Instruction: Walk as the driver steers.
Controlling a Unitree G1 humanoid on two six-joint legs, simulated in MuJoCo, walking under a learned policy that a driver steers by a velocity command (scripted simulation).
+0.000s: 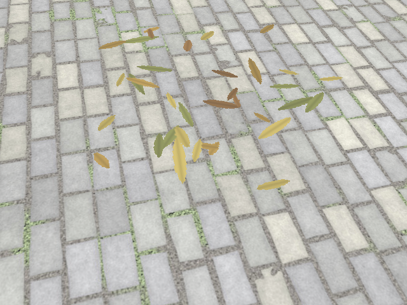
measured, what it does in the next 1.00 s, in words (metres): steps on the spot: right foot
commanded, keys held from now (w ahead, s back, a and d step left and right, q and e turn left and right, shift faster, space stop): no key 0.78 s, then w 0.22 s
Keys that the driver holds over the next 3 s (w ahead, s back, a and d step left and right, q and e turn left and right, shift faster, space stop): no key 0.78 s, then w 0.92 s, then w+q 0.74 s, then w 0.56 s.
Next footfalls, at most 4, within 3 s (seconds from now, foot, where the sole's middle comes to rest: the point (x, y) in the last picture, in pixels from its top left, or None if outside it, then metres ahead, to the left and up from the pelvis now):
0.12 right None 0.02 -0.15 -0.78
1.46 right None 0.41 -0.13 -0.78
2.00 left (164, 238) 0.72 0.11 -0.78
2.48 right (197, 166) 1.05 -0.01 -0.78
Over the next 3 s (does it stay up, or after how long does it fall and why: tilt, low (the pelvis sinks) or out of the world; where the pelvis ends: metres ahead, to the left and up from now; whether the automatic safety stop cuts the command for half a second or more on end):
stays up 1.10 0.17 -0.02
